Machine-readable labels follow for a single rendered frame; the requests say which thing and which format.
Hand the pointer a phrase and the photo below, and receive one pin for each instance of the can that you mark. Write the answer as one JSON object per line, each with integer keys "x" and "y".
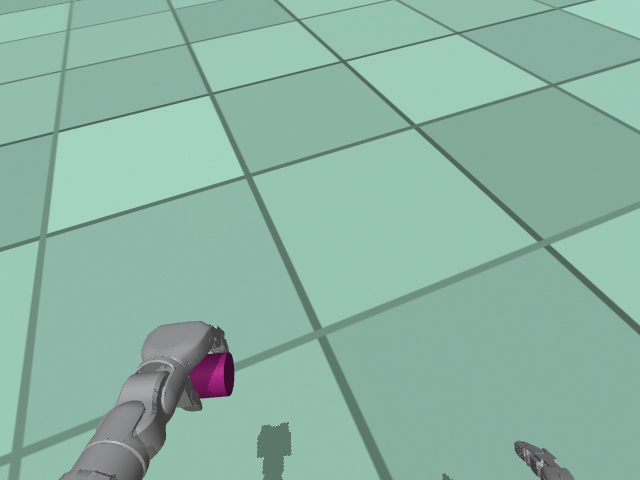
{"x": 214, "y": 376}

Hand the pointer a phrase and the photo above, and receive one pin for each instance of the left robot hand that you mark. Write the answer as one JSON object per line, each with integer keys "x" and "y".
{"x": 187, "y": 343}

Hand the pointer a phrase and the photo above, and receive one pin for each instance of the left robot arm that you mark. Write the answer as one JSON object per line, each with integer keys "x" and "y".
{"x": 134, "y": 430}

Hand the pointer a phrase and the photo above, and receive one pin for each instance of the right robot hand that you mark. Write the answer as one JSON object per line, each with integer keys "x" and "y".
{"x": 542, "y": 462}

